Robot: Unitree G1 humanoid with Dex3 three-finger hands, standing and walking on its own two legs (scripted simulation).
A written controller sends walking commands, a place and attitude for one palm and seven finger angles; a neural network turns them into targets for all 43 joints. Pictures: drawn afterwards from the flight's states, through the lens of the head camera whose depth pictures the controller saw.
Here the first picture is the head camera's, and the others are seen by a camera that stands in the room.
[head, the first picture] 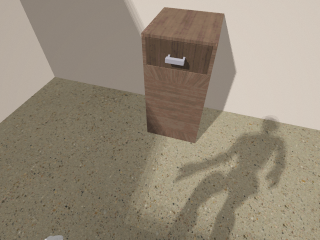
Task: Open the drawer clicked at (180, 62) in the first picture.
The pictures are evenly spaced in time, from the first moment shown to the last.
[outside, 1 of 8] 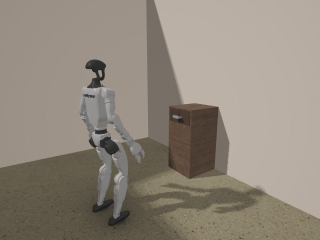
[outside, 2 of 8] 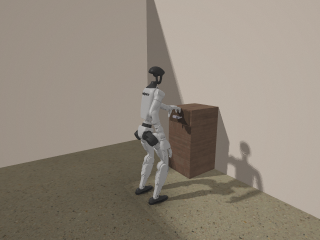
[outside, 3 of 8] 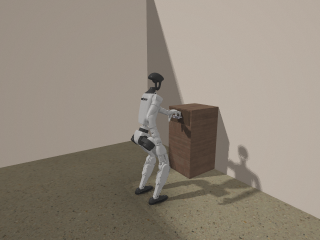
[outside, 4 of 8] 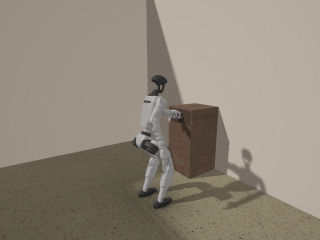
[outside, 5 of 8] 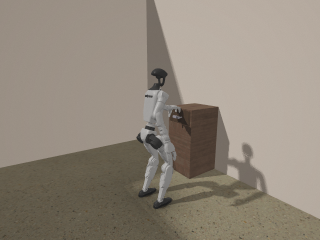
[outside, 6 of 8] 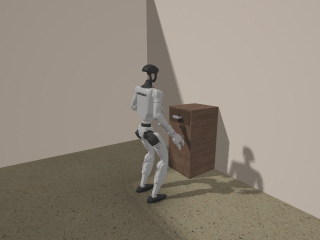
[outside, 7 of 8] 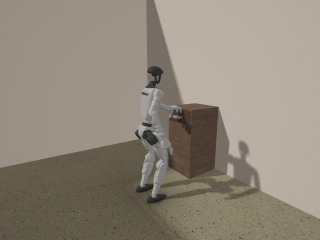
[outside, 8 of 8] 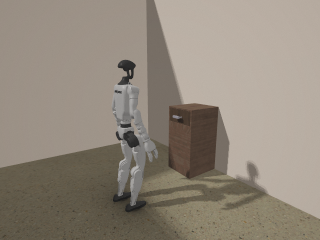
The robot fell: no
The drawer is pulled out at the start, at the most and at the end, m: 0.00 0.00 0.00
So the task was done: no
